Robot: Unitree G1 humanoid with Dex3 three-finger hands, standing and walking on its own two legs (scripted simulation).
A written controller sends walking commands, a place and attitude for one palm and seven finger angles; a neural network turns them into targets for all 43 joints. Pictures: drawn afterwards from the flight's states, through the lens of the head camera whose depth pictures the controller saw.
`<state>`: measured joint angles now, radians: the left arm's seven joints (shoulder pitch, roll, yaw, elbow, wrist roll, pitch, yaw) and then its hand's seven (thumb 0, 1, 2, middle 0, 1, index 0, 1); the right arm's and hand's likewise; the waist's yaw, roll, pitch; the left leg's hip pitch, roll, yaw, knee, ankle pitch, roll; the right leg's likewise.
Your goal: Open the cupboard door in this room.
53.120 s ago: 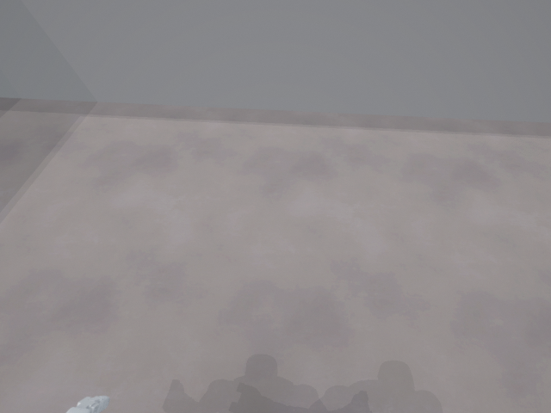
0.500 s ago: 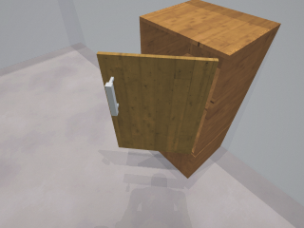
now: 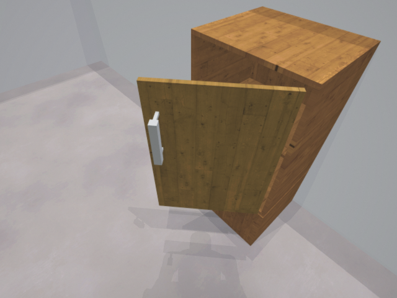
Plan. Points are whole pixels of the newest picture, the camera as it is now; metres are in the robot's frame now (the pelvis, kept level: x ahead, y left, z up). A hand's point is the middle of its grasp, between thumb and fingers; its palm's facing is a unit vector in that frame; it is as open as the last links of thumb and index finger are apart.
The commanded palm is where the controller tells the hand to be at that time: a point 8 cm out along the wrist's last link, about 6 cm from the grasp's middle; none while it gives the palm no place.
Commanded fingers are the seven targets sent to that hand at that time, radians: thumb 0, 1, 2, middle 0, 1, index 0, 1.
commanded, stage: come to a stop and stand still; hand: left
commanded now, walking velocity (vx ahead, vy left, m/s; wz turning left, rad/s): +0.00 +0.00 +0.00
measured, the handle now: (157, 138) +0.54 +0.15 -0.01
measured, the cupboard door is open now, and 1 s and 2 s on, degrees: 42 42 42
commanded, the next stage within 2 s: look again from close up in 1.02 s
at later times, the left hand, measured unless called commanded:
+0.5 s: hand out of the picture +0.00 +0.20 -0.16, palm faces +0.01 -0.97 -0.25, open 7.4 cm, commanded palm none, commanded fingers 0.00 0.90 0.90 -0.20 -0.30 -0.20 -0.30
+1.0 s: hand out of the picture -0.06 +0.16 -0.16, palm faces +0.01 -0.98 -0.22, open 7.4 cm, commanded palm none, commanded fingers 0.00 0.90 0.90 -0.20 -0.30 -0.20 -0.30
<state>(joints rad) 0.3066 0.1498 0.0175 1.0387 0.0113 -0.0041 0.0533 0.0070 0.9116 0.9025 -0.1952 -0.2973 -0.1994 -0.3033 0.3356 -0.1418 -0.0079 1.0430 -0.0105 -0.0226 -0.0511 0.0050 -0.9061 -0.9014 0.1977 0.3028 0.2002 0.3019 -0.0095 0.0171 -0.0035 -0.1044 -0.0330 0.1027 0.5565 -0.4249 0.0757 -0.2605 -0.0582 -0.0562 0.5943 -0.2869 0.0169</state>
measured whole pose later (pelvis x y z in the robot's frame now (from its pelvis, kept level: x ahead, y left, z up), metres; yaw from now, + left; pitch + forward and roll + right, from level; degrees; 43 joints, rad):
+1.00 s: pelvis -0.06 -0.02 +0.01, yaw -1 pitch -3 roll +0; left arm 0.31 0.17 0.00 1.10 0.02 -0.01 0.04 0.01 0.91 0.90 -0.20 -0.30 -0.20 -0.30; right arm 0.28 -0.19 -0.02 1.15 0.00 -0.01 -0.01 0.01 -0.91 -0.90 0.20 0.30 0.20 0.30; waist 0.00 0.00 0.04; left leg -0.10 -0.04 0.12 0.41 -0.26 0.06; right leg -0.24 -0.05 -0.04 0.41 -0.11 0.01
